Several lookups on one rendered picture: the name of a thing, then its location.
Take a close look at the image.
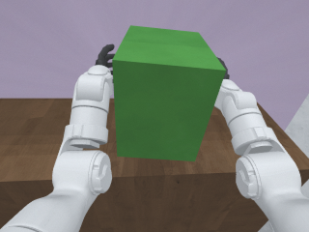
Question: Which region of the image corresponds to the robot left hand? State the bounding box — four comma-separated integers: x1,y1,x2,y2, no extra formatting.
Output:
95,44,115,83

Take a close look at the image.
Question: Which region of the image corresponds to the left robot forearm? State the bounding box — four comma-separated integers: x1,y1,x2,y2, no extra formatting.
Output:
52,65,113,186

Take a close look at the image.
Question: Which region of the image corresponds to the right robot upper arm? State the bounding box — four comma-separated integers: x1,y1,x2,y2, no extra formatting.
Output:
236,151,309,232

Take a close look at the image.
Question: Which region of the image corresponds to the carton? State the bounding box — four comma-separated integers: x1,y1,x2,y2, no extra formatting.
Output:
112,25,226,161

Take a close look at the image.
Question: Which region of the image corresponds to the left robot upper arm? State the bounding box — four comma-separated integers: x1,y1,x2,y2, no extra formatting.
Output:
0,150,112,232

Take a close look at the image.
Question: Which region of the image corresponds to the pedestal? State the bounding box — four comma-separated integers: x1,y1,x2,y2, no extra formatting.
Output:
0,98,309,232

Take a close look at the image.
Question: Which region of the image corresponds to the robot right hand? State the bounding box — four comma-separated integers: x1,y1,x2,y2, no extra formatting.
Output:
217,57,230,79

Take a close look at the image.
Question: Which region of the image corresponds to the right robot forearm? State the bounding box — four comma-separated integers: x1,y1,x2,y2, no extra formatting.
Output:
214,79,301,187

